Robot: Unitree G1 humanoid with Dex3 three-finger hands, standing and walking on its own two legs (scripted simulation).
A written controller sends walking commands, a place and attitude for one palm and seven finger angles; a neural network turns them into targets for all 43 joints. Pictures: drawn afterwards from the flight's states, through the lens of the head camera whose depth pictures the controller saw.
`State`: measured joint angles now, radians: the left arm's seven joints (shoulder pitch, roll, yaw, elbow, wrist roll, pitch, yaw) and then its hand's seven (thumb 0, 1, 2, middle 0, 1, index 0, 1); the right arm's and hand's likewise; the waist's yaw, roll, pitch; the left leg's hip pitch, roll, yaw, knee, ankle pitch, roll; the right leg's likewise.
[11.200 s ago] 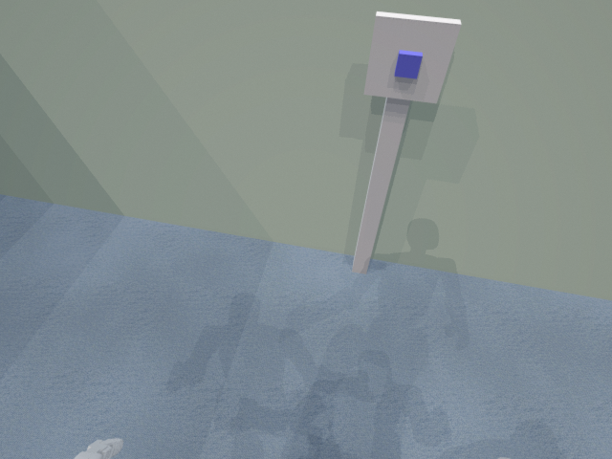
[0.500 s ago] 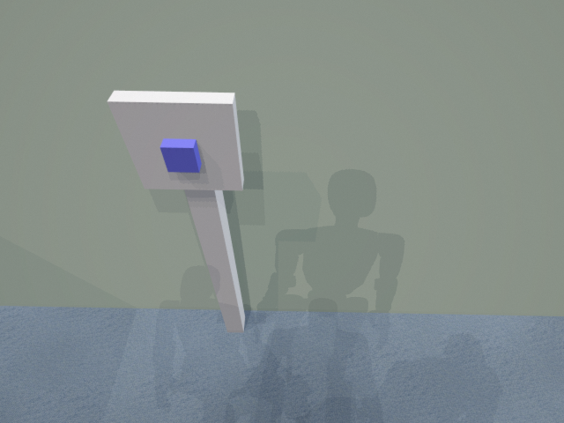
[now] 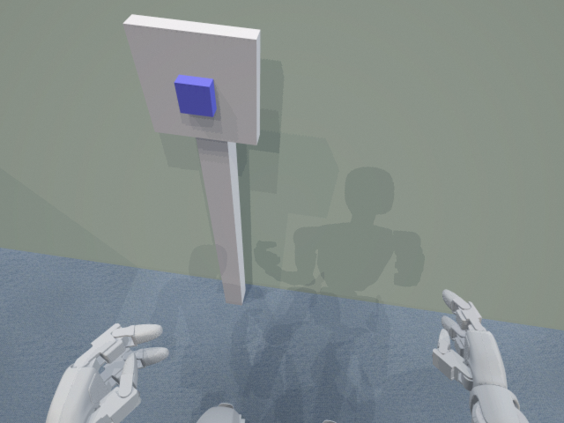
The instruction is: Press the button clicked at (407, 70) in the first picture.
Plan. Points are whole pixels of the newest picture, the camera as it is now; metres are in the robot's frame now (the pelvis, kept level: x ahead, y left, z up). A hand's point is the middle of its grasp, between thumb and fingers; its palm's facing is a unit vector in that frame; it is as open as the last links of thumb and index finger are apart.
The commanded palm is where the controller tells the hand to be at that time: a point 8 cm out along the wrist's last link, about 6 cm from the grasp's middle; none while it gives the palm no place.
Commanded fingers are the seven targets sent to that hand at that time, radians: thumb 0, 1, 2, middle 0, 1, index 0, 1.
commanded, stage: raise the hand and make a fist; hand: left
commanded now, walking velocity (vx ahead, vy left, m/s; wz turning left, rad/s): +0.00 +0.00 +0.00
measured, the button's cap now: (197, 95) +0.53 +0.20 +0.17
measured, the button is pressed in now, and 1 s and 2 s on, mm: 0 0 0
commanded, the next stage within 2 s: aim a knuckle at the button in 1.54 s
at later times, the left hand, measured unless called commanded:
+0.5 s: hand (101, 331) +0.19 +0.22 +0.09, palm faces +0.07 -0.99 -0.09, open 3.1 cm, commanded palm +0.17 +0.27 +0.09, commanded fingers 0.00 0.90 0.90 -1.30 -1.50 -1.30 -1.50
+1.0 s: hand (81, 278) +0.23 +0.25 +0.13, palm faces +0.01 -1.00 -0.06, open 3.1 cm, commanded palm +0.21 +0.30 +0.15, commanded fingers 0.00 0.90 0.90 -1.30 -1.50 -1.30 -1.50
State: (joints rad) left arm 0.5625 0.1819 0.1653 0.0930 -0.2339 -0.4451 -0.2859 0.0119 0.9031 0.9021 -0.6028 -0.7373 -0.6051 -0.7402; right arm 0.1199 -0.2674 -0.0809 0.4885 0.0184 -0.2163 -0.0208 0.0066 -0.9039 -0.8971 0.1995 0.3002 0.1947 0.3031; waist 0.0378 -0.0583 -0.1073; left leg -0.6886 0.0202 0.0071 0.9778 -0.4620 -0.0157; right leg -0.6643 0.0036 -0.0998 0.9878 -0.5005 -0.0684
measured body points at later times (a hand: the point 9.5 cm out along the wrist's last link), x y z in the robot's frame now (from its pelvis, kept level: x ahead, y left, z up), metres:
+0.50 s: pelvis -0.01 +0.02 +0.01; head +0.02 +0.02 +0.46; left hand +0.19 +0.28 +0.10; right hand +0.12 -0.23 -0.07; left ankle +0.01 +0.13 -0.68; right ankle +0.00 -0.07 -0.68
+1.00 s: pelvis +0.01 +0.05 +0.04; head +0.01 +0.04 +0.49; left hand +0.23 +0.30 +0.14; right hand +0.21 -0.17 -0.02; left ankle +0.01 +0.13 -0.68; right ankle +0.00 -0.07 -0.68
